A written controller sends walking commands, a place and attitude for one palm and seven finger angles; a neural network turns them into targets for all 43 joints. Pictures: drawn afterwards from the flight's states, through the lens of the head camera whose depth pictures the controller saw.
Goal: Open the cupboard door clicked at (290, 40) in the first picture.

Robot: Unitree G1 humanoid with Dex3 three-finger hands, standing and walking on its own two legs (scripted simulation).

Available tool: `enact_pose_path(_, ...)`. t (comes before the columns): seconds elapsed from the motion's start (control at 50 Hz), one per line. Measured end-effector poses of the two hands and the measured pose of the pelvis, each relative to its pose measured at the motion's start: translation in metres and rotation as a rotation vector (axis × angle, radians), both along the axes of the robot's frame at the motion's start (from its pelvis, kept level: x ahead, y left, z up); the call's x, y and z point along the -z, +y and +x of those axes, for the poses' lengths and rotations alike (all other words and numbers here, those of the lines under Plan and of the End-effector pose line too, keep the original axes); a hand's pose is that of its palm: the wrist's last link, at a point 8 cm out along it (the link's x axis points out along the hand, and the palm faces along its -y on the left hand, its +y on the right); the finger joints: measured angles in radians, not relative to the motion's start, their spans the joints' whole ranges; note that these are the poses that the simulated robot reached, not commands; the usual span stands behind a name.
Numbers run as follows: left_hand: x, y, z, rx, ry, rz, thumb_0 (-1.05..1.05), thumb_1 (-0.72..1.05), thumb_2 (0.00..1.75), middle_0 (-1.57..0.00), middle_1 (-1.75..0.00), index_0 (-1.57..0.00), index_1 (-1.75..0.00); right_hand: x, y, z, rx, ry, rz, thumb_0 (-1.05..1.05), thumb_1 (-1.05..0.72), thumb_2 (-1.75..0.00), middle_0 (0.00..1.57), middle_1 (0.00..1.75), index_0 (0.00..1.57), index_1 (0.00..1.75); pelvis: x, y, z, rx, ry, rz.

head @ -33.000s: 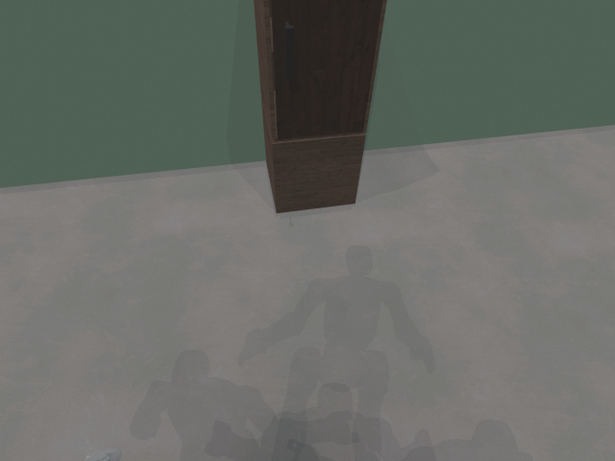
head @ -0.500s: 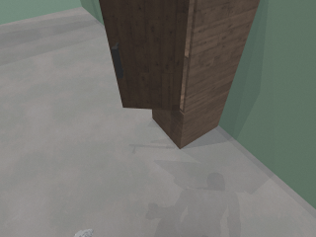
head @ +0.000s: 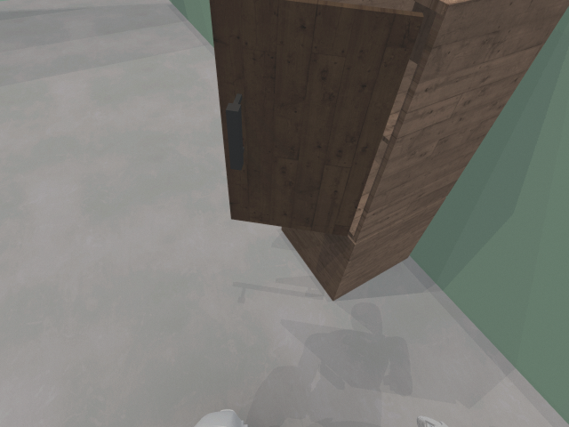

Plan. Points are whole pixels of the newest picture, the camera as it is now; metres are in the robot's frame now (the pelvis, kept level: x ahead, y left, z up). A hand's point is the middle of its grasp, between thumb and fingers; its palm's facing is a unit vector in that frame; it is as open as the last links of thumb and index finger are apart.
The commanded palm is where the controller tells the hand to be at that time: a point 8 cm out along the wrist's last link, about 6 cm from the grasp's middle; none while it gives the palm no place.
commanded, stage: take the last steps up to it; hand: left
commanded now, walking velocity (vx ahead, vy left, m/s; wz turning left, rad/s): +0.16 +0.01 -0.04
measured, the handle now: (237, 132) +0.65 +0.16 +0.01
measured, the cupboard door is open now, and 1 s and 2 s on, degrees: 51 51 51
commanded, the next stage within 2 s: come to a stop and stand still in 0.02 s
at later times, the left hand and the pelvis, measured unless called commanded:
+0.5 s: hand (183, 390) +0.19 +0.18 -0.15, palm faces -0.01 -0.98 -0.21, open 7.4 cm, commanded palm none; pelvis +0.10 +0.00 +0.01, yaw +0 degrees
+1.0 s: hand out of the picture +0.09 +0.18 -0.15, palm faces +0.05 -0.97 -0.23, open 7.4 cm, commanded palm none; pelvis +0.06 -0.01 +0.01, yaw +1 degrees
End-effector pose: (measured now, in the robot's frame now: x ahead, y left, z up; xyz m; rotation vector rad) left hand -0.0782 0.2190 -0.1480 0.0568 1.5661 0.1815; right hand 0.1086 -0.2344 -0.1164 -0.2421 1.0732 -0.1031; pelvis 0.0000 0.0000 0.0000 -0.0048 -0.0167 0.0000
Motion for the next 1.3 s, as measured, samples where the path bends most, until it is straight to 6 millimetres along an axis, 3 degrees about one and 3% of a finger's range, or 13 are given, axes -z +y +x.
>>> enact_pose_path(0.1, -0.01, 0.019, 0.081, 0.036, -0.139, 0.022, 0.01, 0.91, 0.9, -0.19, -0.3, -0.19, -0.29, -0.002, 0.02, 0.0, 0.025, 0.057, 0.021, 0.0, -0.92, -0.9, 0.2, 0.3, 0.2, 0.3, -0.012, 0.01, 0.024, 0.001, 0.008, 0.008)
enact_pose_path(0.18, -0.024, 0.022, 0.148, 0.071, -0.267, 0.044, 0.01, 0.91, 0.9, -0.19, -0.3, -0.19, -0.29, -0.001, 0.016, -0.007, 0.061, 0.122, 0.019, -0.01, -0.95, -0.9, 0.2, 0.3, 0.2, 0.3, -0.018, 0.013, 0.044, -0.002, 0.015, 0.013)
enact_pose_path(0.26, -0.026, 0.023, 0.198, 0.104, -0.344, 0.077, 0.01, 0.92, 0.9, -0.19, -0.3, -0.19, -0.29, 0.009, 0.013, -0.014, 0.091, 0.202, 0.035, 0.0, -0.94, -0.9, 0.2, 0.3, 0.2, 0.3, -0.014, 0.007, 0.065, -0.008, 0.014, 0.037)
enact_pose_path(0.38, -0.03, 0.011, 0.239, 0.16, -0.335, 0.077, 0.01, 0.92, 0.9, -0.19, -0.3, -0.19, -0.29, 0.016, 0.013, -0.018, 0.158, 0.28, 0.075, 0.0, -0.92, -0.9, 0.2, 0.3, 0.2, 0.3, -0.016, 0.0, 0.089, 0.002, 0.022, 0.028)
enact_pose_path(0.48, -0.028, 0.007, 0.257, 0.156, -0.349, 0.076, 0.01, 0.91, 0.9, -0.2, -0.3, -0.2, -0.29, 0.016, 0.009, -0.02, 0.18, 0.315, 0.065, 0.01, -0.91, -0.9, 0.2, 0.3, 0.2, 0.3, -0.014, -0.003, 0.096, -0.004, 0.024, 0.02)
enact_pose_path(0.64, -0.023, 0.011, 0.249, 0.129, -0.338, 0.09, 0.01, 0.9, 0.9, -0.2, -0.3, -0.2, -0.29, 0.016, -0.004, -0.016, 0.162, 0.302, 0.025, 0.01, -0.91, -0.9, 0.2, 0.3, 0.2, 0.3, -0.009, -0.006, 0.089, 0.0, 0.018, 0.024)
enact_pose_path(0.8, -0.022, 0.006, 0.199, 0.127, -0.286, 0.124, 0.01, 0.9, 0.9, -0.2, -0.3, -0.2, -0.29, 0.019, -0.017, 0.018, 0.128, 0.16, 0.04, 0.01, -0.91, -0.9, 0.2, 0.3, 0.2, 0.3, -0.005, -0.012, 0.078, -0.014, -0.002, 0.014)
enact_pose_path(0.94, -0.023, 0.009, 0.17, 0.09, -0.28, 0.106, 0.01, 0.9, 0.9, -0.2, -0.3, -0.2, -0.29, 0.009, 0.001, 0.03, 0.069, 0.062, 0.066, 0.01, -0.91, -0.9, 0.19, 0.3, 0.19, 0.3, -0.008, -0.007, 0.068, -0.016, -0.026, 0.017)
enact_pose_path(1.1, -0.028, 0.007, 0.15, 0.078, -0.275, 0.087, 0.01, 0.9, 0.9, -0.2, -0.3, -0.2, -0.29, 0.004, 0.004, 0.011, 0.055, 0.092, 0.058, 0.0, -0.93, -0.9, 0.2, 0.3, 0.2, 0.3, -0.015, -0.004, 0.061, -0.018, -0.009, 0.013)
enact_pose_path(1.3, -0.025, 0.001, 0.136, 0.072, -0.22, 0.057, 0.01, 0.9, 0.9, -0.2, -0.3, -0.2, -0.29, 0.008, 0.007, -0.045, 0.095, 0.251, 0.054, 0.01, -0.92, -0.9, 0.2, 0.3, 0.2, 0.3, -0.018, -0.003, 0.065, -0.021, -0.001, 0.012)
